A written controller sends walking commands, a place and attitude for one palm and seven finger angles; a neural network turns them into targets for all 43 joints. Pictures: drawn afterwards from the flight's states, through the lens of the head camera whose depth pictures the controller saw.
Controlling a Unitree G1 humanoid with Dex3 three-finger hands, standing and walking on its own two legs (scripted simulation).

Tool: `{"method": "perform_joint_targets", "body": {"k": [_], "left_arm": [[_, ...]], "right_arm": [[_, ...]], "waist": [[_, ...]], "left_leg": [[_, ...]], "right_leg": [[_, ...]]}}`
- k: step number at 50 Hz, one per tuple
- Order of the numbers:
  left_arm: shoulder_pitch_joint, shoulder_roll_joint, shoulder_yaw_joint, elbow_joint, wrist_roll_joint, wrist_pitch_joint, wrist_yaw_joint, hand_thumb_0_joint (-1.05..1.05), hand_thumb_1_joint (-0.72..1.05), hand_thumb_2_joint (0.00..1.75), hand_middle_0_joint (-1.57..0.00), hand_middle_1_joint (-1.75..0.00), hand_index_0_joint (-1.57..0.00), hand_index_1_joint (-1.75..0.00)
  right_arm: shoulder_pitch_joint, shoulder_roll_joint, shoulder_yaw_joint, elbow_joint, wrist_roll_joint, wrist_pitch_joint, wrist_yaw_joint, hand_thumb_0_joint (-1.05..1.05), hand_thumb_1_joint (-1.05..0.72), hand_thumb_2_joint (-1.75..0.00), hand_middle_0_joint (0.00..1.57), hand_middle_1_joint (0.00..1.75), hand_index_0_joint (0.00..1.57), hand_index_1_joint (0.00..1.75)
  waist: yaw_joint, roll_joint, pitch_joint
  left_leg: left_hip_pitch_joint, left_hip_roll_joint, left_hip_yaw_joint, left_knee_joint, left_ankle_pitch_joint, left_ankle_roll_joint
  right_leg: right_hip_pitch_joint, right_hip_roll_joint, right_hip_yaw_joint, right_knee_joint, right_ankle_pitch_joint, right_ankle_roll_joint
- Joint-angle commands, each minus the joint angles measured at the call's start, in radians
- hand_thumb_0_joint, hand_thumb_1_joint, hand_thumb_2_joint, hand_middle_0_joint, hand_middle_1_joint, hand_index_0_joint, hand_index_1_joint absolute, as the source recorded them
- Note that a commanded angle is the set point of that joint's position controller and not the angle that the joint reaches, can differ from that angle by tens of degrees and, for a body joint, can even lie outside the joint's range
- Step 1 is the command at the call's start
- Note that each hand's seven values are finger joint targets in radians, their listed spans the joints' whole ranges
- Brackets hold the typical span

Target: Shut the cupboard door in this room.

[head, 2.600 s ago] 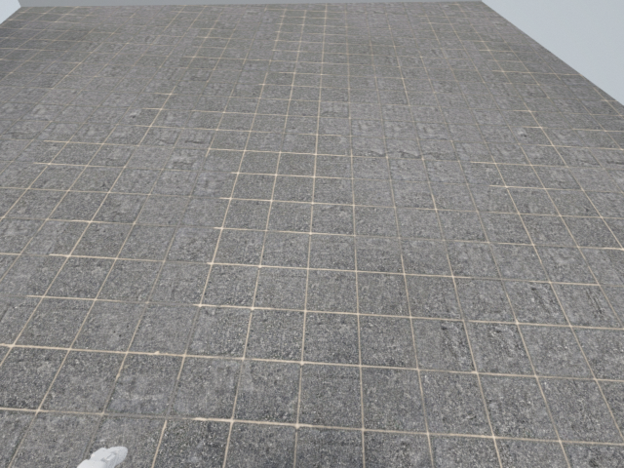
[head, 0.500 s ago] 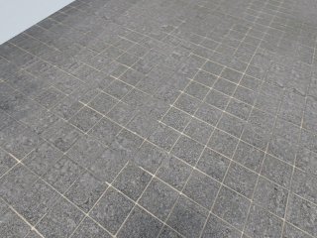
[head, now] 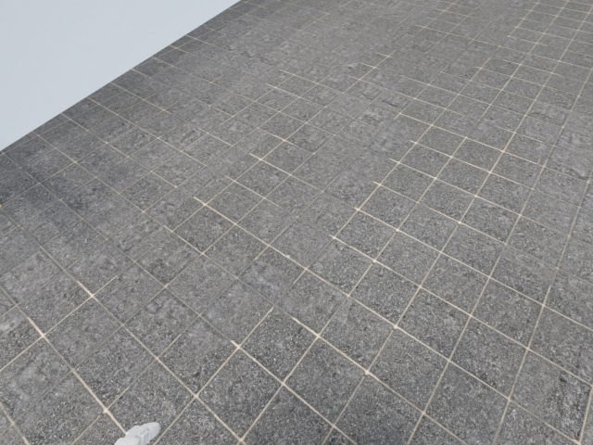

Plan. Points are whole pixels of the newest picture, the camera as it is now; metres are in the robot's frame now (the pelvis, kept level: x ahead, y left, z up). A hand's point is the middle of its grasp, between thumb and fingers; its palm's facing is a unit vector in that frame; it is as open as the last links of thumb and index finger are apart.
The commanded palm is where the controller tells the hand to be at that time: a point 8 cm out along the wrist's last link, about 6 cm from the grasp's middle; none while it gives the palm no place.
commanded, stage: turn or walk to find it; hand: left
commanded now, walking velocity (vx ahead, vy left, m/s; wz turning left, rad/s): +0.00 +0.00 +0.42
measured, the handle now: out of the picture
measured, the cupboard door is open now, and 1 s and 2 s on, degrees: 82 82 82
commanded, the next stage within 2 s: none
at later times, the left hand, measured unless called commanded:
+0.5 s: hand out of the picture -0.07 +0.19 -0.17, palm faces +0.30 -0.92 -0.25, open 7.4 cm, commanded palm none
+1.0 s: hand out of the picture -0.06 +0.22 -0.15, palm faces +0.43 -0.86 -0.26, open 7.4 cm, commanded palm none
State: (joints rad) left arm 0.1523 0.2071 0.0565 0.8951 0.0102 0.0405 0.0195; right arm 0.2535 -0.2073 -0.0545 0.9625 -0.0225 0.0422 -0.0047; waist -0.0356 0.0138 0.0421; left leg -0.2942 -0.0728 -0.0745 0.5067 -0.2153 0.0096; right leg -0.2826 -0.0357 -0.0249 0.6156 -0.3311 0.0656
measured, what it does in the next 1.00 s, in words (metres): steps on the spot, turning left: left foot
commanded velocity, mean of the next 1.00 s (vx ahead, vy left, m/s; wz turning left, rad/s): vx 0.00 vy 0.00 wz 0.42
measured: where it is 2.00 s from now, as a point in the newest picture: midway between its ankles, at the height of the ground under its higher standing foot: outside the picture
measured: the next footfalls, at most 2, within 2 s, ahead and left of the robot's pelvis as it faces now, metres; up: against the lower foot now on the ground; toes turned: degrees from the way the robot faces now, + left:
left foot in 0.56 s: -0.05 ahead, +0.12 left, +0.00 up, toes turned +21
right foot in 1.06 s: +0.01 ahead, -0.10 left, +0.00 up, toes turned +23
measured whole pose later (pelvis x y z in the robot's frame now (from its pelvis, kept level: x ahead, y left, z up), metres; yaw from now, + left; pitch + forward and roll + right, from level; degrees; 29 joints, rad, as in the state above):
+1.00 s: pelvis -0.07 +0.00 +0.01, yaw +25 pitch +0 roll +0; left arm 0.16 0.21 0.06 0.93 0.01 0.05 0.02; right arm 0.23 -0.19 -0.05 0.97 -0.02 0.04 -0.01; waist -0.03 0.00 0.04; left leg -0.26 -0.06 -0.05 0.46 -0.20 0.03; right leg -0.34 -0.06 -0.02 0.76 -0.42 0.08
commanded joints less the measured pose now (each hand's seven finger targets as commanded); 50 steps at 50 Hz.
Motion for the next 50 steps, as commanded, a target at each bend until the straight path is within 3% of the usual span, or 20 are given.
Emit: {"method": "perform_joint_targets", "body": {"k": [1,2,3,5,7,10,14,21,23,24,26,27,28,29,31,34,38,45,48,50], "left_arm": [[0.152,0.26,0.051,-0.047,0.02,-0.048,0.023,0.0,0.9,0.9,-0.2,-0.3,-0.2,-0.3],[0.143,0.246,0.042,-0.058,0.009,-0.041,0.023,0.0,0.9,0.9,-0.2,-0.3,-0.2,-0.3],[0.073,0.195,0.042,-0.068,0.008,-0.047,0.026,0.0,0.9,0.9,-0.2,-0.3,-0.2,-0.3],[-0.007,0.144,0.021,-0.084,0.004,-0.045,0.022,0.0,0.9,0.9,-0.2,-0.3,-0.2,-0.3],[0.016,0.123,0.013,-0.077,0.004,-0.053,0.018,0.0,0.9,0.9,-0.2,-0.3,-0.2,-0.3],[0.087,0.118,0.013,-0.049,0.004,-0.056,0.019,0.0,0.9,0.9,-0.2,-0.3,-0.2,-0.3],[0.14,0.137,0.021,-0.021,0.011,-0.054,0.021,0.0,0.9,0.9,-0.2,-0.3,-0.2,-0.3],[0.173,0.184,0.038,0.016,0.025,-0.044,0.02,0.0,0.9,0.9,-0.2,-0.3,-0.2,-0.3],[0.172,0.197,0.041,0.023,0.025,-0.041,0.017,0.0,0.9,0.9,-0.2,-0.3,-0.2,-0.3],[0.162,0.2,0.043,0.03,0.024,-0.039,0.017,0.0,0.9,0.9,-0.2,-0.3,-0.2,-0.3],[0.141,0.185,0.042,0.03,0.01,-0.031,0.013,0.0,0.9,0.9,-0.2,-0.3,-0.2,-0.3],[0.155,0.139,0.035,0.012,0.002,-0.023,0.009,0.0,0.9,0.9,-0.2,-0.3,-0.2,-0.3],[0.122,0.081,0.016,-0.024,0.005,-0.016,0.006,0.0,0.9,0.9,-0.2,-0.3,-0.2,-0.3],[0.085,0.112,0.017,-0.028,0.012,-0.004,0.009,0.0,0.9,0.9,-0.2,-0.3,-0.2,-0.3],[0.065,0.107,0.026,-0.002,0.017,0.006,0.004,0.0,0.9,0.9,-0.2,-0.3,-0.2,-0.3],[0.104,0.115,0.028,0.025,0.013,-0.001,-0.006,0.0,0.9,0.9,-0.2,-0.3,-0.2,-0.3],[0.095,0.111,0.027,0.021,0.01,-0.002,-0.003,0.0,0.9,0.9,-0.2,-0.3,-0.2,-0.3],[0.012,0.089,0.021,-0.028,0.003,-0.003,0.003,0.0,0.9,0.9,-0.2,-0.3,-0.2,-0.3],[0.043,0.077,0.018,-0.03,-0.003,-0.011,0.006,0.0,0.9,0.9,-0.2,-0.3,-0.2,-0.3],[0.088,0.086,0.02,-0.018,-0.004,-0.02,0.009,0.0,0.9,0.9,-0.2,-0.3,-0.2,-0.3]], "right_arm": [[-0.008,-0.07,-0.037,-0.111,0.01,-0.022,0.001,0.0,-0.9,-0.9,0.2,0.3,0.2,0.3],[-0.023,-0.129,-0.052,-0.103,0.0,-0.011,-0.001,0.0,-0.9,-0.9,0.2,0.3,0.2,0.3],[-0.01,-0.126,-0.054,-0.079,-0.005,0.002,0.003,0.0,-0.9,-0.9,0.2,0.3,0.2,0.3],[0.03,-0.116,-0.057,-0.035,-0.002,0.012,0.015,0.0,-0.9,-0.9,0.2,0.3,0.2,0.3],[0.051,-0.095,-0.051,-0.013,-0.002,0.017,0.02,0.0,-0.9,-0.9,0.2,0.3,0.2,0.3],[0.018,-0.097,-0.05,-0.013,-0.002,0.02,0.019,0.0,-0.9,-0.9,0.2,0.3,0.2,0.3],[-0.038,-0.095,-0.041,-0.02,-0.003,0.022,0.015,0.0,-0.9,-0.9,0.2,0.3,0.2,0.3],[-0.11,-0.067,-0.02,-0.047,0.011,0.006,0.016,0.0,-0.9,-0.9,0.2,0.3,0.2,0.3],[-0.099,-0.068,-0.016,-0.049,0.015,-0.002,0.014,0.0,-0.9,-0.9,0.2,0.3,0.2,0.3],[-0.076,-0.07,-0.016,-0.044,0.016,-0.006,0.011,0.0,-0.9,-0.9,0.2,0.3,0.2,0.3],[-0.005,-0.099,-0.021,-0.029,0.013,-0.019,0.012,0.0,-0.9,-0.9,0.2,0.3,0.2,0.3],[0.023,-0.183,-0.038,-0.028,0.006,-0.03,0.009,0.0,-0.9,-0.9,0.2,0.3,0.2,0.3],[0.045,-0.263,-0.054,-0.03,0.006,-0.026,0.001,0.0,-0.9,-0.9,0.2,0.3,0.2,0.3],[0.048,-0.264,-0.055,-0.023,0.002,-0.017,-0.002,0.0,-0.9,-0.9,0.2,0.3,0.2,0.3],[-0.038,-0.207,-0.039,-0.039,-0.001,-0.024,-0.018,0.0,-0.9,-0.9,0.2,0.3,0.2,0.3],[-0.086,-0.176,-0.024,-0.06,0.006,-0.035,-0.02,0.0,-0.9,-0.9,0.2,0.3,0.2,0.3],[-0.039,-0.176,-0.03,-0.052,0.009,-0.039,-0.02,0.0,-0.9,-0.9,0.2,0.3,0.2,0.3],[-0.006,-0.188,-0.044,-0.053,-0.002,-0.027,-0.016,0.0,-0.9,-0.9,0.2,0.3,0.2,0.3],[-0.023,-0.191,-0.048,-0.06,-0.006,-0.022,-0.012,0.0,-0.9,-0.9,0.2,0.3,0.2,0.3],[-0.041,-0.186,-0.051,-0.062,-0.001,-0.02,-0.008,0.0,-0.9,-0.9,0.2,0.3,0.2,0.3]], "waist": [[0.071,-0.347,-0.103],[0.079,-0.234,-0.094],[0.042,-0.274,-0.05],[-0.004,-0.148,0.01],[-0.002,-0.139,0.017],[0.028,-0.16,0.015],[0.055,-0.146,0.002],[0.082,-0.197,-0.04],[0.078,-0.211,-0.07],[0.063,-0.209,-0.086],[0.014,-0.112,-0.12],[0.001,0.112,-0.137],[-0.011,0.324,-0.094],[-0.023,0.193,-0.091],[0.008,0.189,-0.02],[0.036,0.125,-0.011],[0.025,0.109,-0.045],[0.0,0.13,-0.04],[0.015,0.135,-0.064],[0.042,0.123,-0.077]], "left_leg": [[-0.326,-0.016,0.021,0.341,-0.334,-0.039],[-0.273,0.031,-0.02,0.511,-0.358,-0.032],[-0.272,0.058,-0.048,0.589,-0.298,-0.032],[-0.258,0.074,-0.007,0.69,-0.174,-0.046],[-0.259,0.077,0.026,0.725,-0.104,-0.064],[-0.284,0.094,0.036,0.708,-0.086,-0.083],[-0.277,0.118,0.053,0.623,-0.145,-0.092],[-0.136,0.121,0.125,0.321,-0.258,-0.066],[-0.08,0.104,0.152,0.223,-0.246,-0.055],[-0.033,0.102,0.162,0.156,-0.203,-0.05],[0.16,0.115,0.147,-0.092,0.024,-0.033],[0.284,0.285,-0.078,-0.176,0.172,0.03],[0.289,0.471,-0.299,-0.206,0.482,0.138],[0.211,0.5,-0.241,-0.194,0.42,0.198],[0.136,0.39,-0.18,-0.219,0.28,0.153],[0.137,0.305,-0.098,-0.203,0.363,0.132],[0.195,0.292,-0.104,-0.195,0.416,0.142],[0.159,0.308,-0.229,-0.19,0.305,0.177],[0.107,0.287,-0.258,-0.162,0.314,0.168],[0.042,0.252,-0.25,-0.117,0.296,0.137]], "right_leg": [[0.316,-0.421,0.405,-0.348,0.284,-0.159],[0.174,-0.447,0.349,-0.342,0.286,-0.218],[0.102,-0.376,0.285,-0.373,0.22,-0.204],[0.05,-0.279,0.156,-0.351,0.209,-0.168],[0.064,-0.234,0.057,-0.339,0.245,-0.152],[0.122,-0.244,0.037,-0.337,0.285,-0.156],[0.171,-0.29,0.051,-0.324,0.31,-0.195],[0.182,-0.34,0.018,-0.258,0.429,-0.227],[0.195,-0.336,-0.002,-0.216,0.494,-0.216],[0.178,-0.338,-0.017,-0.188,0.486,-0.2],[0.077,-0.289,-0.103,-0.051,0.379,-0.116],[-0.107,-0.187,-0.163,0.131,0.112,-0.046],[-0.295,-0.082,-0.14,0.315,-0.308,0.011],[-0.254,-0.094,-0.055,0.426,-0.296,-0.008],[-0.287,-0.099,-0.007,0.497,-0.165,-0.002],[-0.26,-0.081,-0.005,0.51,-0.055,0.011],[-0.248,-0.069,-0.002,0.455,-0.038,0.029],[-0.169,-0.038,0.004,0.245,-0.12,0.02],[-0.057,-0.005,-0.004,0.093,-0.099,0.004],[0.057,0.009,-0.016,-0.057,0.014,-0.003]]}}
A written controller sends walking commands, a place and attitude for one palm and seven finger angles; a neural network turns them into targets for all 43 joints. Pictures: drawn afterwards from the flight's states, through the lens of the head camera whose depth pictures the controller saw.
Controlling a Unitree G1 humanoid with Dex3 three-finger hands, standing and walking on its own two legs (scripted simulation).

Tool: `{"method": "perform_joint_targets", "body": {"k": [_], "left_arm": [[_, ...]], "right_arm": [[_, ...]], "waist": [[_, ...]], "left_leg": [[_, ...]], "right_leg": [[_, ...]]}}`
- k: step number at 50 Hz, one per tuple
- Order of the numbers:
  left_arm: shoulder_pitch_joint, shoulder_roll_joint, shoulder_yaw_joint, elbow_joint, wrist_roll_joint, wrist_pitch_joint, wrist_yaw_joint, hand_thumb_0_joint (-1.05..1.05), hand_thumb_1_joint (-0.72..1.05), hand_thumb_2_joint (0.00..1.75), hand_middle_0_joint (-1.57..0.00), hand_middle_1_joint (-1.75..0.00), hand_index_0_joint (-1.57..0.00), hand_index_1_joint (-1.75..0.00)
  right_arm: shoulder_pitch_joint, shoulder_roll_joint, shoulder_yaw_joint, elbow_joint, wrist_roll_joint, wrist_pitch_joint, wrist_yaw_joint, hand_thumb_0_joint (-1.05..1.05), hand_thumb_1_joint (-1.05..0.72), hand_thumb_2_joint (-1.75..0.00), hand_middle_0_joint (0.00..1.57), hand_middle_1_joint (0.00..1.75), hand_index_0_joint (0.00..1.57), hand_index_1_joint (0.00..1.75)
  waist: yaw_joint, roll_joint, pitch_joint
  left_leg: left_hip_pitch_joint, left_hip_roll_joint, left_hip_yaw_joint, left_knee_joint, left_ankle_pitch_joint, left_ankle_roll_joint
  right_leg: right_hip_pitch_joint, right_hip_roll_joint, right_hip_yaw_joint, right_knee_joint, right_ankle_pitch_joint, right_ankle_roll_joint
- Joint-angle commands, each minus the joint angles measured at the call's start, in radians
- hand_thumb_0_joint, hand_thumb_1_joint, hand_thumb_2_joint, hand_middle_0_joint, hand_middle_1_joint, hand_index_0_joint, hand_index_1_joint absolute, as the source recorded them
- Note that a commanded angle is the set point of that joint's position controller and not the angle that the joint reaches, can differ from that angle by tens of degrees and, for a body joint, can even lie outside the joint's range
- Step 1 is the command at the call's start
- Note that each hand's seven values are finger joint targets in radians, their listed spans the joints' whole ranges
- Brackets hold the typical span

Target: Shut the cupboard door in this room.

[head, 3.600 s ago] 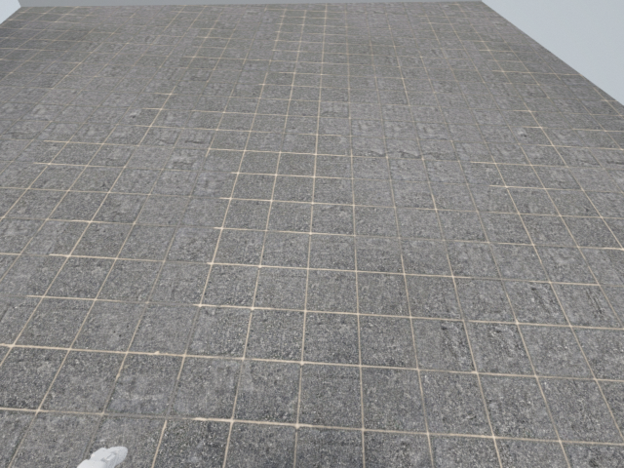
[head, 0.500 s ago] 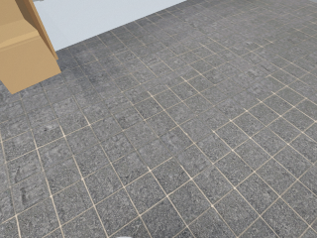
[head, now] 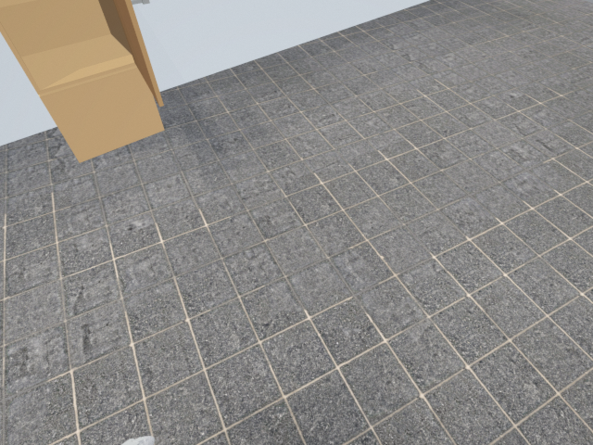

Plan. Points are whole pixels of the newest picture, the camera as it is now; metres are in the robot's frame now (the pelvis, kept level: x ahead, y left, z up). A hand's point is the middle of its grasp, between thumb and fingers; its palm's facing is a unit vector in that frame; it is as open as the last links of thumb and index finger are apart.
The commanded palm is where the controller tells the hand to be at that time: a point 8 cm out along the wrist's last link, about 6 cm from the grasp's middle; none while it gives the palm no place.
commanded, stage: turn or walk to find it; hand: left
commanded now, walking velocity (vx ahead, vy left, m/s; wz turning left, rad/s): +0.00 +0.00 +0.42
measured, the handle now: out of the picture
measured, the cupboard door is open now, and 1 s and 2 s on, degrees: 82 82 82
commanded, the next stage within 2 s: stand and wait in 1.12 s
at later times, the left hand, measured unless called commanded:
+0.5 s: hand out of the picture -0.05 +0.19 -0.17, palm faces +0.29 -0.93 -0.24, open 7.4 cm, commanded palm none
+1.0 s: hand out of the picture -0.05 +0.24 -0.16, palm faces +0.42 -0.87 -0.26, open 7.4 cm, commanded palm none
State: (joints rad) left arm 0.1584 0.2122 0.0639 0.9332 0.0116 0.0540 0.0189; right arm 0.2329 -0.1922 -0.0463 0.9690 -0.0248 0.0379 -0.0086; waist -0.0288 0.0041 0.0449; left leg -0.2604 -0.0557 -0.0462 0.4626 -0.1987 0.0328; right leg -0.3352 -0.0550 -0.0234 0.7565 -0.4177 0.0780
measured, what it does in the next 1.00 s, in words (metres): steps on the spot, turning left: right foot, then left foot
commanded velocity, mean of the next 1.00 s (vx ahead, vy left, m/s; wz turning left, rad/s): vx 0.00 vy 0.00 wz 0.42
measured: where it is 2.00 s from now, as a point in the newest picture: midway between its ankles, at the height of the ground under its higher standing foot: outside the picture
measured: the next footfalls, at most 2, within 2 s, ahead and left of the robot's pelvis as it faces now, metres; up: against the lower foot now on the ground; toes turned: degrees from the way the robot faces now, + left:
right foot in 0.06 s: +0.03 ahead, -0.13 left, +0.00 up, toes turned -1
left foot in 0.54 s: -0.03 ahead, +0.12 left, +0.00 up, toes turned +20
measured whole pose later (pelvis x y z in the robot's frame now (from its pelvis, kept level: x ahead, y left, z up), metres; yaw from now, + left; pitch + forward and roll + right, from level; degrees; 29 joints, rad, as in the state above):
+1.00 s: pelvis -0.06 +0.01 +0.00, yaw +24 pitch +0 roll +0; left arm 0.15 0.22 0.06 0.94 0.01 0.06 0.02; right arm 0.23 -0.19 -0.04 0.97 -0.02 0.03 -0.01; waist -0.03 0.01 0.05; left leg -0.25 -0.07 -0.05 0.45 -0.19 0.05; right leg -0.36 -0.06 -0.02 0.81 -0.43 0.08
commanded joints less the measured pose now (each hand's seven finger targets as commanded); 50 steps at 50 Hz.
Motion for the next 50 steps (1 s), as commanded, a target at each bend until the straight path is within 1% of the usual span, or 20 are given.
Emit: {"method": "perform_joint_targets", "body": {"k": [1,2,3,4,5,7,9,16,21,23,25,26,27,28,29,30,32,35,45,50], "left_arm": [[0.118,0.089,0.016,-0.051,-0.006,-0.04,0.012,0.0,0.9,0.9,-0.2,-0.3,-0.2,-0.3],[0.139,0.133,0.025,-0.048,0.002,-0.05,0.018,0.0,0.9,0.9,-0.2,-0.3,-0.2,-0.3],[0.149,0.226,0.043,-0.052,0.018,-0.057,0.025,0.0,0.9,0.9,-0.2,-0.3,-0.2,-0.3],[0.14,0.244,0.037,-0.072,0.01,-0.051,0.023,0.0,0.9,0.9,-0.2,-0.3,-0.2,-0.3],[0.08,0.202,0.039,-0.082,0.008,-0.05,0.028,0.0,0.9,0.9,-0.2,-0.3,-0.2,-0.3],[-0.012,0.15,0.019,-0.101,0.005,-0.053,0.021,0.0,0.9,0.9,-0.2,-0.3,-0.2,-0.3],[-0.006,0.123,0.009,-0.098,0.004,-0.062,0.017,0.0,0.9,0.9,-0.2,-0.3,-0.2,-0.3],[0.117,0.15,0.02,-0.049,0.015,-0.066,0.023,0.0,0.9,0.9,-0.2,-0.3,-0.2,-0.3],[0.155,0.194,0.035,-0.022,0.023,-0.058,0.019,0.0,0.9,0.9,-0.2,-0.3,-0.2,-0.3],[0.135,0.202,0.037,-0.016,0.021,-0.053,0.018,0.0,0.9,0.9,-0.2,-0.3,-0.2,-0.3],[0.107,0.191,0.035,-0.014,0.011,-0.045,0.013,0.0,0.9,0.9,-0.2,-0.3,-0.2,-0.3],[0.122,0.157,0.03,-0.026,0.002,-0.037,0.011,0.0,0.9,0.9,-0.2,-0.3,-0.2,-0.3],[0.108,0.089,0.013,-0.063,-0.002,-0.032,0.005,0.0,0.9,0.9,-0.2,-0.3,-0.2,-0.3],[0.049,0.099,0.004,-0.079,0.007,-0.021,0.011,0.0,0.9,0.9,-0.2,-0.3,-0.2,-0.3],[0.03,0.101,0.009,-0.068,0.01,-0.014,0.012,0.0,0.9,0.9,-0.2,-0.3,-0.2,-0.3],[0.028,0.104,0.013,-0.055,0.008,-0.011,0.008,0.0,0.9,0.9,-0.2,-0.3,-0.2,-0.3],[0.055,0.114,0.019,-0.028,0.009,-0.014,-0.003,0.0,0.9,0.9,-0.2,-0.3,-0.2,-0.3],[0.083,0.115,0.02,-0.011,0.007,-0.016,-0.006,0.0,0.9,0.9,-0.2,-0.3,-0.2,-0.3],[-0.019,0.092,0.012,-0.069,0.002,-0.019,0.004,0.0,0.9,0.9,-0.2,-0.3,-0.2,-0.3],[0.042,0.082,0.008,-0.067,-0.006,-0.028,0.01,0.0,0.9,0.9,-0.2,-0.3,-0.2,-0.3]], "right_arm": [[-0.024,-0.192,-0.058,-0.075,0.005,-0.015,-0.002,0.0,-0.9,-0.9,0.2,0.3,0.2,0.3],[-0.014,-0.153,-0.054,-0.078,0.013,-0.015,0.003,0.0,-0.9,-0.9,0.2,0.3,0.2,0.3],[0.003,-0.082,-0.043,-0.1,0.018,-0.015,0.007,0.0,-0.9,-0.9,0.2,0.3,0.2,0.3],[-0.024,-0.127,-0.058,-0.107,0.004,-0.006,0.004,0.0,-0.9,-0.9,0.2,0.3,0.2,0.3],[-0.025,-0.144,-0.065,-0.094,0.001,0.01,0.008,0.0,-0.9,-0.9,0.2,0.3,0.2,0.3],[0.02,-0.13,-0.067,-0.044,-0.003,0.023,0.02,0.0,-0.9,-0.9,0.2,0.3,0.2,0.3],[0.054,-0.115,-0.062,-0.023,-0.002,0.025,0.026,0.0,-0.9,-0.9,0.2,0.3,0.2,0.3],[-0.036,-0.102,-0.046,-0.04,0.003,0.021,0.023,0.0,-0.9,-0.9,0.2,0.3,0.2,0.3],[-0.084,-0.079,-0.027,-0.057,0.015,0.006,0.02,0.0,-0.9,-0.9,0.2,0.3,0.2,0.3],[-0.051,-0.086,-0.027,-0.051,0.017,0.0,0.017,0.0,-0.9,-0.9,0.2,0.3,0.2,0.3],[0.005,-0.108,-0.031,-0.04,0.015,-0.007,0.018,0.0,-0.9,-0.9,0.2,0.3,0.2,0.3],[0.04,-0.17,-0.041,-0.036,0.01,-0.02,0.018,0.0,-0.9,-0.9,0.2,0.3,0.2,0.3],[0.078,-0.266,-0.063,-0.039,0.004,-0.026,0.012,0.0,-0.9,-0.9,0.2,0.3,0.2,0.3],[0.108,-0.296,-0.069,-0.024,0.004,-0.017,0.006,0.0,-0.9,-0.9,0.2,0.3,0.2,0.3],[0.079,-0.264,-0.06,-0.02,0.002,-0.02,-0.002,0.0,-0.9,-0.9,0.2,0.3,0.2,0.3],[0.019,-0.238,-0.053,-0.038,0.001,-0.022,-0.009,0.0,-0.9,-0.9,0.2,0.3,0.2,0.3],[-0.054,-0.203,-0.036,-0.063,0.003,-0.026,-0.014,0.0,-0.9,-0.9,0.2,0.3,0.2,0.3],[-0.039,-0.196,-0.034,-0.067,0.01,-0.035,-0.015,0.0,-0.9,-0.9,0.2,0.3,0.2,0.3],[0.035,-0.199,-0.052,-0.059,0.0,-0.026,-0.012,0.0,-0.9,-0.9,0.2,0.3,0.2,0.3],[-0.002,-0.202,-0.056,-0.067,-0.002,-0.017,-0.005,0.0,-0.9,-0.9,0.2,0.3,0.2,0.3]], "waist": [[0.055,0.104,-0.102],[0.064,-0.005,-0.115],[0.066,-0.286,-0.102],[0.081,-0.263,-0.079],[0.054,-0.227,-0.051],[0.002,-0.149,0.019],[-0.004,-0.153,0.026],[0.053,-0.167,-0.016],[0.08,-0.211,-0.057],[0.056,-0.215,-0.07],[0.013,-0.149,-0.08],[-0.004,0.009,-0.123],[-0.022,0.297,-0.109],[-0.045,0.231,-0.107],[-0.033,0.195,-0.083],[-0.013,0.221,-0.052],[0.018,0.183,-0.018],[0.024,0.131,-0.046],[-0.018,0.117,-0.063],[0.017,0.131,-0.081]], "left_leg": [[-0.047,0.207,-0.26,-0.037,0.211,0.082],[-0.162,0.145,-0.202,0.058,0.076,0.028],[-0.343,-0.002,-0.025,0.277,-0.242,-0.048],[-0.314,0.006,-0.025,0.48,-0.375,-0.055],[-0.296,0.037,-0.058,0.602,-0.327,-0.053],[-0.295,0.053,-0.033,0.733,-0.201,-0.066],[-0.299,0.062,-0.003,0.768,-0.131,-0.084],[-0.294,0.101,0.044,0.574,-0.208,-0.116],[-0.156,0.086,0.114,0.311,-0.272,-0.095],[-0.084,0.078,0.137,0.212,-0.214,-0.084],[0.078,0.082,0.138,0.016,-0.027,-0.069],[0.21,0.179,0.019,-0.082,0.111,-0.033],[0.284,0.422,-0.304,-0.124,0.465,0.084],[0.21,0.482,-0.299,-0.126,0.523,0.167],[0.16,0.43,-0.24,-0.142,0.427,0.161],[0.122,0.388,-0.228,-0.154,0.334,0.146],[0.105,0.316,-0.155,-0.151,0.344,0.117],[0.141,0.278,-0.12,-0.15,0.407,0.105],[0.171,0.294,-0.271,-0.14,0.338,0.157],[0.052,0.256,-0.307,-0.103,0.318,0.138]], "right_leg": [[0.209,0.015,-0.018,-0.321,0.192,-0.019],[0.331,-0.084,0.073,-0.425,0.213,-0.043],[0.4,-0.341,0.334,-0.492,0.241,-0.137],[0.236,-0.438,0.366,-0.509,0.288,-0.217],[0.151,-0.396,0.299,-0.53,0.2,-0.23],[0.082,-0.273,0.166,-0.522,0.162,-0.179],[0.098,-0.224,0.067,-0.497,0.241,-0.157],[0.252,-0.282,0.027,-0.438,0.452,-0.207],[0.272,-0.306,-0.008,-0.346,0.665,-0.222],[0.241,-0.307,-0.031,-0.308,0.655,-0.199],[0.139,-0.274,-0.094,-0.22,0.52,-0.131],[0.021,-0.213,-0.14,-0.071,0.353,-0.077],[-0.215,-0.079,-0.173,0.131,-0.144,0.001],[-0.193,-0.065,-0.071,0.271,-0.243,-0.011],[-0.19,-0.077,-0.026,0.32,-0.186,-0.019],[-0.212,-0.084,-0.009,0.354,-0.121,-0.015],[-0.21,-0.073,0.001,0.379,-0.012,-0.008],[-0.192,-0.059,-0.002,0.365,0.046,0.006],[-0.148,-0.023,0.014,0.133,-0.031,0.011],[0.037,0.022,0.0,-0.092,0.026,-0.015]]}}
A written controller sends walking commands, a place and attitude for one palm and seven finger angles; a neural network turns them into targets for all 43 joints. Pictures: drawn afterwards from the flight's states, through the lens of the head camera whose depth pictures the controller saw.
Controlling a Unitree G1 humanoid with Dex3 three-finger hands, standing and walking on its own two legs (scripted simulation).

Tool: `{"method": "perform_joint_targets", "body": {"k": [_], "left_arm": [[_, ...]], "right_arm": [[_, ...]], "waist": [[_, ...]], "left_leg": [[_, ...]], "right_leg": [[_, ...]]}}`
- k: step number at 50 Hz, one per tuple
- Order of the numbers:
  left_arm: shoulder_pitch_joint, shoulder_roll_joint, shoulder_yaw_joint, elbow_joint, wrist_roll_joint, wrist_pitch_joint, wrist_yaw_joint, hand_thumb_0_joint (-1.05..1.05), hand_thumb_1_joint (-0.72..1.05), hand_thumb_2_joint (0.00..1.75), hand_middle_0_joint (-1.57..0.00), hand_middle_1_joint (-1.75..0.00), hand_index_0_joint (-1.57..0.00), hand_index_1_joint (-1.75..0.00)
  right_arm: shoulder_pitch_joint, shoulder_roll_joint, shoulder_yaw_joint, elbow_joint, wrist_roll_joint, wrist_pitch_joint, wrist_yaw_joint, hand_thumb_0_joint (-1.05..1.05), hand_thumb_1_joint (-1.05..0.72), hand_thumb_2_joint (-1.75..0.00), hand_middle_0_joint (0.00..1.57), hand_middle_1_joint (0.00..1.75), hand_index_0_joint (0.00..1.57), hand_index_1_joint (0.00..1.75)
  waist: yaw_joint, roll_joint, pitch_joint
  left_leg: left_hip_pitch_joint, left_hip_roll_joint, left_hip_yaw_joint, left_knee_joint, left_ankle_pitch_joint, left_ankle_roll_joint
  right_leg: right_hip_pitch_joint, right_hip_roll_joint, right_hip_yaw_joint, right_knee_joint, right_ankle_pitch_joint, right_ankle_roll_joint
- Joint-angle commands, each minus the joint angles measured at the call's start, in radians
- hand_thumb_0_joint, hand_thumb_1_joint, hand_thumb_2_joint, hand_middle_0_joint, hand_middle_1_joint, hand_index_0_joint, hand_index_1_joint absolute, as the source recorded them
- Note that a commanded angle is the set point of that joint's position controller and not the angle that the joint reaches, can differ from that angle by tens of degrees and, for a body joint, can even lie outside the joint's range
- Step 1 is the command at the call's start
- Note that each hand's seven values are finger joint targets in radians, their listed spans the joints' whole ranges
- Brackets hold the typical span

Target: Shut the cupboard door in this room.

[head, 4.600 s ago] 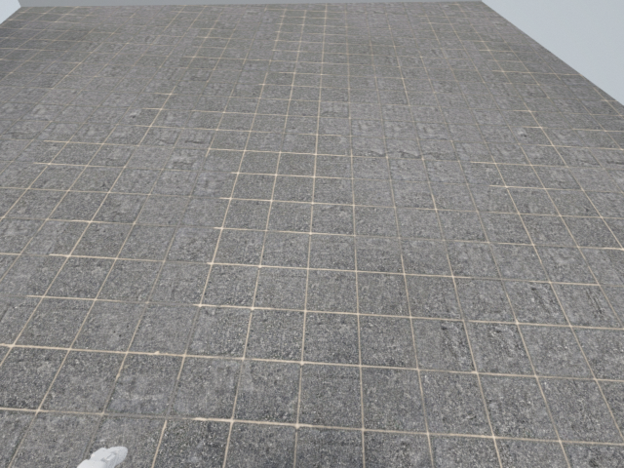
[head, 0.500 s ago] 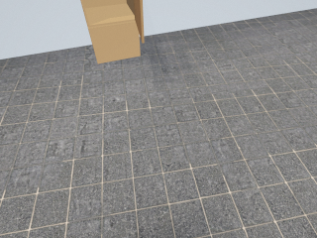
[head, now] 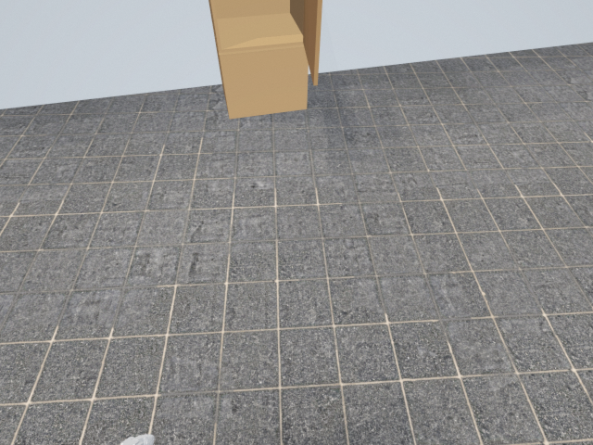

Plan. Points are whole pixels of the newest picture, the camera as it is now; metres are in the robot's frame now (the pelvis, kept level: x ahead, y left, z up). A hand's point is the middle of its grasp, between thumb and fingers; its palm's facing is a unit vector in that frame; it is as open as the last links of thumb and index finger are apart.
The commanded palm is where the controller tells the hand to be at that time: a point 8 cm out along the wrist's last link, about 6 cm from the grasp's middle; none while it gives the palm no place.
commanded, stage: turn or walk to find it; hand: left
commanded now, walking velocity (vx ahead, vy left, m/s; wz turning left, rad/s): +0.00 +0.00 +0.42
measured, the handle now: out of the picture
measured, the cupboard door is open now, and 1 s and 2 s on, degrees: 82 82 82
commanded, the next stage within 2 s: stand and wait in 0.12 s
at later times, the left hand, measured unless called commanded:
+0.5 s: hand out of the picture -0.04 +0.18 -0.18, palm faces +0.22 -0.95 -0.22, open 7.4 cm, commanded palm none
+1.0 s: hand out of the picture -0.06 +0.17 -0.15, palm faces +0.36 -0.89 -0.28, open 7.4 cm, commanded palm none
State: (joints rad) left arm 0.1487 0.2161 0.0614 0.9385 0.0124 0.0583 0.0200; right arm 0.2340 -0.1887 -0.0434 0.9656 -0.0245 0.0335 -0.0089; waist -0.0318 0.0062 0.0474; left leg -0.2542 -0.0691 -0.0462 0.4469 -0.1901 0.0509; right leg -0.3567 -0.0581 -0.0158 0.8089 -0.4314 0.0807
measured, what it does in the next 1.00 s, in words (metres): steps on the spot, turning left: right foot, then left foot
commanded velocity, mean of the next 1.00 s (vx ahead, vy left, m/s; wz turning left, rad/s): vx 0.00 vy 0.00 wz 0.29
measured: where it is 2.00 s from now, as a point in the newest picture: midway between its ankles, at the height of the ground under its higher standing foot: outside the picture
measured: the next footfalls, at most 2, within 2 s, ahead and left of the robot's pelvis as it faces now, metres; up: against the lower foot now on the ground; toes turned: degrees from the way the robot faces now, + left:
right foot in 0.08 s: +0.03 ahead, -0.13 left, +0.00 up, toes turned +0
left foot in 0.48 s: -0.04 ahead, +0.13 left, +0.00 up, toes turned +11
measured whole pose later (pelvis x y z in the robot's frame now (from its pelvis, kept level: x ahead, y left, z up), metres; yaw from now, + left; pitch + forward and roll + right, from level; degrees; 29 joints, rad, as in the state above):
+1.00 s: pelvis -0.06 -0.04 +0.00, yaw +20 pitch -1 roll +2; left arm 0.22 0.16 0.04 0.97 0.02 0.01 0.02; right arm 0.20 -0.26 -0.08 1.01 -0.02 0.08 0.01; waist 0.00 0.04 0.04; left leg -0.47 -0.02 -0.03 1.12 -0.39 -0.04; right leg -0.21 -0.09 -0.15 0.52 -0.28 -0.02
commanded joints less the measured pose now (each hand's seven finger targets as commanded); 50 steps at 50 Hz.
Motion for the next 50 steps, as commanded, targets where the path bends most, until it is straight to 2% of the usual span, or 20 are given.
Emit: {"method": "perform_joint_targets", "body": {"k": [1,3,4,5,8,11,19,22,24,25,26,28,36,40,41,42,43,45,47,50], "left_arm": [[0.079,0.078,0.011,-0.068,-0.008,-0.037,0.01,0.0,0.9,0.9,-0.2,-0.3,-0.2,-0.3],[0.133,0.128,0.022,-0.057,-0.001,-0.053,0.018,0.0,0.9,0.9,-0.2,-0.3,-0.2,-0.3],[0.143,0.217,0.04,-0.062,0.014,-0.06,0.025,0.0,0.9,0.9,-0.2,-0.3,-0.2,-0.3],[0.126,0.245,0.041,-0.083,0.01,-0.055,0.024,0.0,0.9,0.9,-0.2,-0.3,-0.2,-0.3],[-0.018,0.153,0.021,-0.105,0.005,-0.057,0.023,0.0,0.9,0.9,-0.2,-0.3,-0.2,-0.3],[0.002,0.112,0.007,-0.085,0.007,-0.072,0.018,0.0,0.9,0.9,-0.2,-0.3,-0.2,-0.3],[0.161,0.151,0.014,0.014,0.021,-0.07,0.015,0.0,0.9,0.9,-0.2,-0.3,-0.2,-0.3],[0.137,0.151,0.01,0.041,0.007,-0.066,0.015,0.0,0.9,0.9,-0.2,-0.3,-0.2,-0.3],[0.153,0.102,0.003,0.037,-0.008,-0.058,0.013,0.0,0.9,0.9,-0.2,-0.3,-0.2,-0.3],[0.152,0.062,-0.007,0.029,-0.009,-0.053,0.009,0.0,0.9,0.9,-0.2,-0.3,-0.2,-0.3],[0.12,0.056,-0.011,0.022,-0.005,-0.047,0.011,0.0,0.9,0.9,-0.2,-0.3,-0.2,-0.3],[0.065,0.074,-0.007,0.034,-0.001,-0.028,0.01,0.0,0.9,0.9,-0.2,-0.3,-0.2,-0.3],[0.081,0.05,-0.004,0.023,-0.005,-0.037,-0.001,0.0,0.9,0.9,-0.2,-0.3,-0.2,-0.3],[0.174,0.079,0.004,0.036,-0.003,-0.057,0.005,0.0,0.9,0.9,-0.2,-0.3,-0.2,-0.3],[0.193,0.13,0.016,0.035,0.007,-0.066,0.011,0.0,0.9,0.9,-0.2,-0.3,-0.2,-0.3],[0.203,0.219,0.035,0.029,0.018,-0.068,0.016,0.0,0.9,0.9,-0.2,-0.3,-0.2,-0.3],[0.21,0.231,0.031,0.013,0.013,-0.063,0.014,0.0,0.9,0.9,-0.2,-0.3,-0.2,-0.3],[0.1,0.172,0.03,-0.013,0.012,-0.057,0.021,0.0,0.9,0.9,-0.2,-0.3,-0.2,-0.3],[0.035,0.137,0.014,-0.041,0.011,-0.063,0.013,0.0,0.9,0.9,-0.2,-0.3,-0.2,-0.3],[0.062,0.129,0.011,-0.043,0.011,-0.069,0.015,0.0,0.9,0.9,-0.2,-0.3,-0.2,-0.3]], "right_arm": [[-0.011,-0.203,-0.061,-0.065,0.0,-0.012,-0.003,0.0,-0.9,-0.9,0.2,0.3,0.2,0.3],[-0.011,-0.157,-0.057,-0.072,0.013,-0.011,0.004,0.0,-0.9,-0.9,0.2,0.3,0.2,0.3],[0.009,-0.091,-0.047,-0.091,0.018,-0.012,0.008,0.0,-0.9,-0.9,0.2,0.3,0.2,0.3],[-0.019,-0.133,-0.061,-0.104,0.007,-0.002,0.005,0.0,-0.9,-0.9,0.2,0.3,0.2,0.3],[0.017,-0.129,-0.066,-0.041,-0.003,0.029,0.018,0.0,-0.9,-0.9,0.2,0.3,0.2,0.3],[0.073,-0.097,-0.054,-0.005,-0.001,0.023,0.02,0.0,-0.9,-0.9,0.2,0.3,0.2,0.3],[-0.037,-0.059,-0.022,-0.01,0.012,0.0,0.006,0.0,-0.9,-0.9,0.2,0.3,0.2,0.3],[0.03,-0.064,-0.013,0.031,0.016,-0.016,-0.002,0.0,-0.9,-0.9,0.2,0.3,0.2,0.3],[0.064,-0.143,-0.021,0.046,0.012,-0.036,-0.004,0.0,-0.9,-0.9,0.2,0.3,0.2,0.3],[0.048,-0.203,-0.032,0.037,0.01,-0.036,-0.007,0.0,-0.9,-0.9,0.2,0.3,0.2,0.3],[0.034,-0.211,-0.034,0.033,0.005,-0.028,-0.009,0.0,-0.9,-0.9,0.2,0.3,0.2,0.3],[0.002,-0.172,-0.02,0.044,0.003,-0.03,-0.024,0.0,-0.9,-0.9,0.2,0.3,0.2,0.3],[-0.031,-0.205,-0.042,0.008,0.001,-0.019,-0.02,0.0,-0.9,-0.9,0.2,0.3,0.2,0.3],[-0.06,-0.195,-0.05,-0.019,0.012,-0.013,-0.009,0.0,-0.9,-0.9,0.2,0.3,0.2,0.3],[-0.057,-0.15,-0.046,-0.03,0.018,-0.015,-0.003,0.0,-0.9,-0.9,0.2,0.3,0.2,0.3],[-0.08,-0.091,-0.034,-0.065,0.017,-0.012,0.002,0.0,-0.9,-0.9,0.2,0.3,0.2,0.3],[-0.114,-0.131,-0.047,-0.077,0.011,0.001,0.002,0.0,-0.9,-0.9,0.2,0.3,0.2,0.3],[-0.09,-0.144,-0.061,-0.051,0.005,0.024,0.01,0.0,-0.9,-0.9,0.2,0.3,0.2,0.3],[-0.044,-0.132,-0.058,-0.017,0.001,0.026,0.023,0.0,-0.9,-0.9,0.2,0.3,0.2,0.3],[-0.026,-0.122,-0.054,-0.012,0.004,0.028,0.028,0.0,-0.9,-0.9,0.2,0.3,0.2,0.3]], "waist": [[0.035,0.118,-0.102],[0.064,0.004,-0.116],[0.066,-0.268,-0.113],[0.078,-0.264,-0.079],[0.007,-0.147,0.029],[-0.003,-0.145,0.009],[0.078,-0.199,-0.043],[0.037,-0.194,-0.086],[0.028,0.002,-0.151],[0.032,0.18,-0.131],[0.019,0.199,-0.082],[0.016,0.25,0.001],[0.015,0.164,-0.055],[0.058,0.098,-0.109],[0.068,-0.034,-0.127],[0.083,-0.292,-0.084],[0.105,-0.246,-0.072],[0.053,-0.231,0.021],[0.016,-0.156,0.045],[0.024,-0.169,0.014]], "left_leg": [[0.015,0.25,-0.297,-0.065,0.282,0.102],[-0.164,0.157,-0.229,0.052,0.077,0.015],[-0.342,0.018,-0.061,0.256,-0.208,-0.059],[-0.324,0.005,-0.023,0.481,-0.372,-0.076],[-0.29,0.062,-0.041,0.742,-0.222,-0.08],[-0.278,0.074,-0.007,0.722,-0.136,-0.1],[-0.117,0.09,0.088,0.264,-0.253,-0.107],[0.064,0.076,0.11,0.003,-0.056,-0.099],[0.237,0.212,-0.024,-0.089,0.243,-0.05],[0.245,0.352,-0.165,-0.079,0.425,0.02],[0.16,0.408,-0.195,-0.124,0.43,0.088],[0.078,0.364,-0.179,-0.15,0.477,0.112],[0.136,0.298,-0.185,-0.081,0.465,0.108],[0.02,0.216,-0.168,0.026,0.305,0.031],[-0.118,0.149,-0.097,0.125,0.119,-0.02],[-0.283,0.022,0.032,0.309,-0.251,-0.077],[-0.267,0.042,-0.01,0.504,-0.39,-0.073],[-0.28,0.078,-0.045,0.701,-0.298,-0.069],[-0.275,0.088,-0.011,0.764,-0.192,-0.085],[-0.282,0.096,0.02,0.735,-0.148,-0.108]], "right_leg": [[0.125,0.03,-0.013,-0.232,0.102,-0.021],[0.346,-0.068,0.062,-0.472,0.228,-0.046],[0.426,-0.313,0.316,-0.541,0.219,-0.139],[0.261,-0.451,0.376,-0.571,0.276,-0.232],[0.063,-0.282,0.19,-0.587,0.123,-0.199],[0.131,-0.211,0.059,-0.539,0.3,-0.173],[0.247,-0.234,0.073,-0.451,0.59,-0.231],[0.218,-0.19,0.034,-0.366,0.609,-0.17],[0.108,-0.109,-0.049,-0.223,0.429,-0.085],[0.01,-0.052,-0.095,-0.147,0.169,-0.045],[-0.009,-0.03,-0.085,-0.053,-0.085,-0.037],[-0.036,-0.046,-0.032,0.085,-0.1,-0.031],[-0.013,0.0,-0.048,-0.059,-0.037,-0.017],[0.222,-0.001,-0.054,-0.405,0.248,-0.021],[0.35,-0.127,0.06,-0.466,0.297,-0.053],[0.378,-0.342,0.274,-0.507,0.417,-0.152],[0.252,-0.419,0.292,-0.531,0.412,-0.229],[0.101,-0.347,0.222,-0.583,0.193,-0.216],[0.086,-0.26,0.087,-0.555,0.21,-0.176],[0.152,-0.243,0.007,-0.538,0.27,-0.165]]}}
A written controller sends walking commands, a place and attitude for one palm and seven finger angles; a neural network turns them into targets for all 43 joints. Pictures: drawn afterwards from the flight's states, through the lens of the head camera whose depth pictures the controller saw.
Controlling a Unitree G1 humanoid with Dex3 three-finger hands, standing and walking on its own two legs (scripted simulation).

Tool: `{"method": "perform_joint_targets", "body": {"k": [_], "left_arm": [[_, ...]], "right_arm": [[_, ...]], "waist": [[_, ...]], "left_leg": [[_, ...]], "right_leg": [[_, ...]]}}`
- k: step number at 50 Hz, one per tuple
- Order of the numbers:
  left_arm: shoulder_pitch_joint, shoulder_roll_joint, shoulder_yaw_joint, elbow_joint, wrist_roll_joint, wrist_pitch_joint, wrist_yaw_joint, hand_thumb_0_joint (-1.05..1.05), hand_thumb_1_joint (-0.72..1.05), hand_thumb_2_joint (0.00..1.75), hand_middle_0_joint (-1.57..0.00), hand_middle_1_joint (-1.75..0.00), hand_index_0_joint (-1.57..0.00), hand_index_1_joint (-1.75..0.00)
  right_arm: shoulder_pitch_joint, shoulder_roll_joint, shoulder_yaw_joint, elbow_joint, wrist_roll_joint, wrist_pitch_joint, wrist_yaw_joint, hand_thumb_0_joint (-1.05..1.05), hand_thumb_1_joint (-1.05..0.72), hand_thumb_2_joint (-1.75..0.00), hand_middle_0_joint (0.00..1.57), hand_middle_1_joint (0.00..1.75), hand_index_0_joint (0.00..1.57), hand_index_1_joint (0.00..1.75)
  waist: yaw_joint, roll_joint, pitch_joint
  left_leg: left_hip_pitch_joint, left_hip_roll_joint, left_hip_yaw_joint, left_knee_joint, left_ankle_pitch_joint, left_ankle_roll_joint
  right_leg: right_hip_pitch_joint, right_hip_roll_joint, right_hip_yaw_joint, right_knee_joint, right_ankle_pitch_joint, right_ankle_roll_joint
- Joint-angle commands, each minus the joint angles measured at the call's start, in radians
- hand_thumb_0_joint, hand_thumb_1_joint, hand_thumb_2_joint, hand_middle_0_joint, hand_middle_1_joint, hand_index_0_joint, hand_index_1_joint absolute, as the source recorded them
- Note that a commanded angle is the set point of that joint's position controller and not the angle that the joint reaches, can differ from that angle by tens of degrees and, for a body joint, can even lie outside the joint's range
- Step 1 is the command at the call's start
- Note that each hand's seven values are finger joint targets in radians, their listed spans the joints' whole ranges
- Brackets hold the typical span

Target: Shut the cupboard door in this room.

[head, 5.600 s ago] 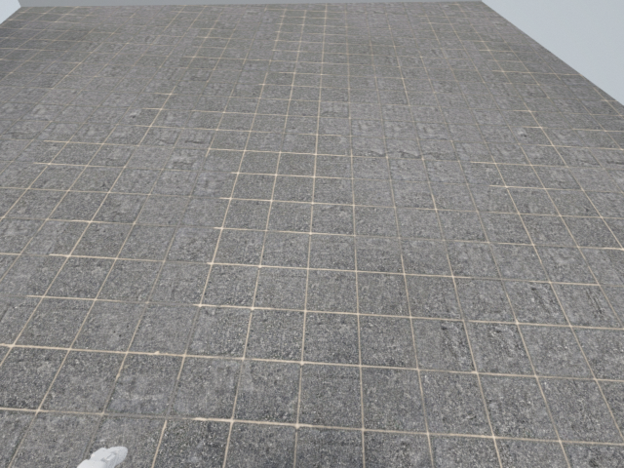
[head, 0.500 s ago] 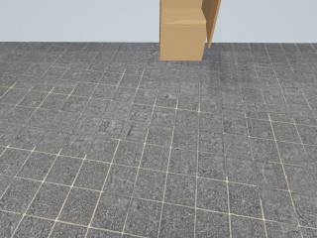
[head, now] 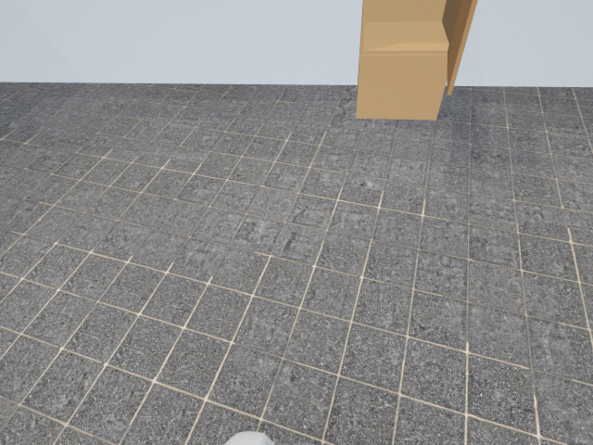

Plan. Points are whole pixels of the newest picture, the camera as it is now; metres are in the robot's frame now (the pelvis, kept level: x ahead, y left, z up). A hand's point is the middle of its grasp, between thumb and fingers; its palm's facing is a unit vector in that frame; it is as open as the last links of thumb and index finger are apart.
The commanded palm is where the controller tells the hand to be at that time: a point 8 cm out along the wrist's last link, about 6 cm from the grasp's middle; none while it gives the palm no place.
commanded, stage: turn or walk to find it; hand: left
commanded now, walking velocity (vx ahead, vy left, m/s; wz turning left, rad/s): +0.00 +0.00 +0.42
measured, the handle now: out of the picture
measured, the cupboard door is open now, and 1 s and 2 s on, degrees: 82 82 82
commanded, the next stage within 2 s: stand and wait in 0.42 s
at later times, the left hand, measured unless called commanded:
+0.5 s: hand out of the picture -0.01 +0.29 -0.18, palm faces +0.23 -0.95 -0.22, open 7.4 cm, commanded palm none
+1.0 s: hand out of the picture -0.01 +0.21 -0.17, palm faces +0.25 -0.94 -0.24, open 7.3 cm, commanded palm none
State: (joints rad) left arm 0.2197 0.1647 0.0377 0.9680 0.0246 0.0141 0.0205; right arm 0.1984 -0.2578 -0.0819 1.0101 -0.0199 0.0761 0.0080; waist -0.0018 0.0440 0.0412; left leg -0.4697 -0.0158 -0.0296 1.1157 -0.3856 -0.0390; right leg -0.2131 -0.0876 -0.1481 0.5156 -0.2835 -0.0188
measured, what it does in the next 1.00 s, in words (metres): steps on the spot: left foot, then right foot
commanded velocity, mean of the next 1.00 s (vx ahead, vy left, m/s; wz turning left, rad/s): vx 0.00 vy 0.00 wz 0.12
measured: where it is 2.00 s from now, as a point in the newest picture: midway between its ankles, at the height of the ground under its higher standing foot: outside the picture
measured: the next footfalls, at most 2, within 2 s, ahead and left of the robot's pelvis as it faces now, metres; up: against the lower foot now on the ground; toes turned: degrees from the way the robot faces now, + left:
left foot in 0.28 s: +0.00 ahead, +0.15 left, +0.00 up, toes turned +14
right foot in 0.78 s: +0.04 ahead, -0.07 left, +0.00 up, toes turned +9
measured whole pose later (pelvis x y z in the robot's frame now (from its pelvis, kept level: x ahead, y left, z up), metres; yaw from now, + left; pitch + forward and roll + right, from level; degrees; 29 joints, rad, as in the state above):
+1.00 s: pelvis -0.01 +0.02 +0.00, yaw +12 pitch -2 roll +1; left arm 0.24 0.15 0.01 1.09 0.01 0.00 0.03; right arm 0.30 -0.16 -0.01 1.13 -0.01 0.02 -0.03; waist -0.01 0.03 0.00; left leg -0.17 0.00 0.03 0.43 -0.23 -0.01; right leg -0.17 -0.01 -0.07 0.49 -0.29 -0.03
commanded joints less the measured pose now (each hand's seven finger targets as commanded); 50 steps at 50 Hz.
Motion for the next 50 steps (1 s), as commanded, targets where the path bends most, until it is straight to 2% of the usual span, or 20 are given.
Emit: {"method": "perform_joint_targets", "body": {"k": [1,8,11,12,13,14,15,18,21,25,33,37,38,39,40,41,42,43,47,50], "left_arm": [[0.008,0.188,0.035,-0.072,0.0,-0.024,0.015,0.0,0.9,0.9,-0.2,-0.3,-0.2,-0.3],[0.082,0.247,0.055,-0.044,0.01,-0.017,0.014,0.0,0.9,0.9,-0.2,-0.3,-0.2,-0.3],[0.054,0.256,0.06,-0.04,0.005,-0.012,0.012,0.0,0.9,0.9,-0.2,-0.3,-0.2,-0.3],[0.038,0.247,0.06,-0.043,-0.004,-0.006,0.011,0.0,0.9,0.9,-0.2,-0.3,-0.2,-0.3],[0.048,0.207,0.054,-0.058,-0.014,0.003,0.008,0.0,0.9,0.9,-0.2,-0.3,-0.2,-0.3],[0.03,0.134,0.036,-0.095,-0.018,0.009,0.003,0.0,0.9,0.9,-0.2,-0.3,-0.2,-0.3],[-0.033,0.149,0.027,-0.11,-0.008,0.021,0.008,0.0,0.9,0.9,-0.2,-0.3,-0.2,-0.3],[-0.057,0.157,0.043,-0.074,-0.006,0.03,-0.002,0.0,0.9,0.9,-0.2,-0.3,-0.2,-0.3],[-0.011,0.151,0.041,-0.046,-0.006,0.019,-0.01,0.0,0.9,0.9,-0.2,-0.3,-0.2,-0.3],[-0.011,0.134,0.029,-0.033,-0.009,0.017,-0.002,0.0,0.9,0.9,-0.2,-0.3,-0.2,-0.3],[-0.05,0.095,0.004,-0.026,-0.012,0.018,0.006,0.0,0.9,0.9,-0.2,-0.3,-0.2,-0.3],[0.035,0.093,-0.003,0.021,-0.014,0.0,0.011,0.0,0.9,0.9,-0.2,-0.3,-0.2,-0.3],[0.062,0.101,-0.004,0.039,-0.012,-0.009,0.015,0.0,0.9,0.9,-0.2,-0.3,-0.2,-0.3],[0.068,0.131,-0.003,0.048,-0.009,-0.02,0.02,0.0,0.9,0.9,-0.2,-0.3,-0.2,-0.3],[0.054,0.165,-0.002,0.052,-0.009,-0.029,0.022,0.0,0.9,0.9,-0.2,-0.3,-0.2,-0.3],[0.036,0.185,-0.004,0.049,-0.012,-0.03,0.02,0.0,0.9,0.9,-0.2,-0.3,-0.2,-0.3],[0.016,0.183,0.002,0.047,-0.013,-0.034,0.018,0.0,0.9,0.9,-0.2,-0.3,-0.2,-0.3],[0.014,0.16,-0.002,0.05,-0.014,-0.035,0.018,0.0,0.9,0.9,-0.2,-0.3,-0.2,-0.3],[0.039,0.102,-0.018,0.079,-0.023,-0.034,0.017,0.0,0.9,0.9,-0.2,-0.3,-0.2,-0.3],[0.041,0.11,-0.009,0.088,-0.021,-0.019,0.015,0.0,0.9,0.9,-0.2,-0.3,-0.2,-0.3]], "right_arm": [[-0.004,-0.053,-0.014,-0.059,-0.001,-0.013,0.012,0.0,-0.9,-0.9,0.2,0.3,0.2,0.3],[-0.083,-0.023,0.009,-0.097,0.009,-0.033,0.009,0.0,-0.9,-0.9,0.2,0.3,0.2,0.3],[-0.005,-0.027,0.012,-0.083,0.012,-0.047,0.003,0.0,-0.9,-0.9,0.2,0.3,0.2,0.3],[0.041,-0.045,0.009,-0.069,0.01,-0.054,0.003,0.0,-0.9,-0.9,0.2,0.3,0.2,0.3],[0.083,-0.107,-0.003,-0.062,0.006,-0.064,0.003,0.0,-0.9,-0.9,0.2,0.3,0.2,0.3],[0.122,-0.2,-0.025,-0.067,0.0,-0.069,-0.004,0.0,-0.9,-0.9,0.2,0.3,0.2,0.3],[0.151,-0.226,-0.028,-0.055,0.001,-0.057,-0.01,0.0,-0.9,-0.9,0.2,0.3,0.2,0.3],[0.019,-0.144,-0.006,-0.079,-0.003,-0.062,-0.029,0.0,-0.9,-0.9,0.2,0.3,0.2,0.3],[0.018,-0.125,0.003,-0.087,0.003,-0.078,-0.034,0.0,-0.9,-0.9,0.2,0.3,0.2,0.3],[0.077,-0.099,0.007,-0.063,0.008,-0.087,-0.041,0.0,-0.9,-0.9,0.2,0.3,0.2,0.3],[0.075,-0.08,0.013,-0.026,-0.004,-0.08,-0.042,0.0,-0.9,-0.9,0.2,0.3,0.2,0.3],[0.067,-0.066,0.02,0.001,0.003,-0.083,-0.04,0.0,-0.9,-0.9,0.2,0.3,0.2,0.3],[0.068,-0.047,0.023,0.009,0.009,-0.086,-0.038,0.0,-0.9,-0.9,0.2,0.3,0.2,0.3],[0.085,-0.01,0.03,0.015,0.016,-0.089,-0.034,0.0,-0.9,-0.9,0.2,0.3,0.2,0.3],[0.09,0.021,0.04,0.013,0.021,-0.087,-0.031,0.0,-0.9,-0.9,0.2,0.3,0.2,0.3],[0.095,0.03,0.045,0.016,0.017,-0.083,-0.028,0.0,-0.9,-0.9,0.2,0.3,0.2,0.3],[0.1,0.031,0.045,0.029,0.007,-0.069,-0.032,0.0,-0.9,-0.9,0.2,0.3,0.2,0.3],[0.101,0.02,0.044,0.039,0.002,-0.065,-0.033,0.0,-0.9,-0.9,0.2,0.3,0.2,0.3],[0.156,0.035,0.055,0.095,0.004,-0.078,-0.037,0.0,-0.9,-0.9,0.2,0.3,0.2,0.3],[0.131,0.015,0.047,0.102,0.008,-0.075,-0.043,0.0,-0.9,-0.9,0.2,0.3,0.2,0.3]], "waist": [[0.003,-0.212,0.021],[0.058,-0.236,-0.044],[0.021,-0.228,-0.086],[-0.008,-0.179,-0.101],[-0.029,0.01,-0.129],[-0.046,0.303,-0.103],[-0.068,0.227,-0.089],[-0.024,0.173,-0.004],[-0.005,0.074,-0.057],[-0.015,0.059,-0.107],[-0.023,0.092,-0.048],[0.018,0.066,-0.067],[0.025,0.025,-0.069],[0.016,-0.054,-0.084],[-0.001,-0.155,-0.057],[-0.012,-0.172,-0.024],[-0.009,-0.277,-0.001],[-0.006,-0.297,0.031],[-0.016,-0.128,0.021],[-0.004,-0.054,0.033]], "left_leg": [[-0.062,0.048,0.013,0.046,0.044,-0.023],[0.031,0.055,0.095,-0.311,-0.076,-0.022],[0.165,0.044,0.127,-0.52,0.026,-0.009],[0.276,0.052,0.118,-0.651,0.166,0.0],[0.402,0.147,-0.019,-0.746,0.305,0.036],[0.462,0.386,-0.335,-0.797,0.637,0.145],[0.371,0.436,-0.317,-0.802,0.625,0.209],[0.277,0.304,-0.226,-0.828,0.426,0.187],[0.374,0.249,-0.158,-0.799,0.594,0.174],[0.476,0.25,-0.144,-0.779,0.755,0.186],[0.361,0.252,-0.19,-0.804,0.58,0.207],[0.308,0.205,-0.161,-0.754,0.521,0.162],[0.272,0.171,-0.136,-0.719,0.449,0.124],[0.213,0.127,-0.092,-0.671,0.358,0.08],[0.166,0.071,-0.036,-0.656,0.206,0.045],[0.187,0.038,-0.008,-0.662,0.096,0.031],[0.211,0.034,-0.001,-0.641,0.067,0.027],[0.228,0.043,-0.003,-0.627,0.074,0.03],[0.333,0.088,-0.006,-0.728,0.29,0.038],[0.321,0.114,0.012,-0.709,0.282,0.04]], "right_leg": [[0.013,-0.219,0.134,-0.245,0.122,-0.071],[0.13,-0.281,0.107,-0.141,0.389,-0.123],[0.107,-0.274,0.06,-0.041,0.432,-0.083],[0.038,-0.249,0.018,0.031,0.357,-0.034],[-0.089,-0.174,-0.029,0.185,0.175,0.025],[-0.333,-0.044,-0.041,0.381,-0.307,0.099],[-0.296,-0.038,0.058,0.501,-0.364,0.086],[-0.337,-0.044,0.127,0.612,-0.182,0.084],[-0.34,-0.026,0.124,0.623,-0.096,0.099],[-0.327,-0.016,0.134,0.557,-0.088,0.111],[-0.147,0.012,0.121,0.248,-0.158,0.087],[0.014,0.028,0.104,-0.031,0.021,0.07],[0.086,0.012,0.116,-0.139,0.121,0.066],[0.155,-0.063,0.211,-0.168,0.192,0.038],[0.143,-0.163,0.315,-0.183,0.265,-0.01],[0.063,-0.22,0.341,-0.199,0.249,-0.06],[0.005,-0.207,0.359,-0.233,0.189,-0.092],[-0.033,-0.185,0.344,-0.246,0.172,-0.1],[-0.047,-0.08,0.238,-0.183,0.196,-0.045],[-0.044,-0.048,0.249,-0.184,0.156,-0.027]]}}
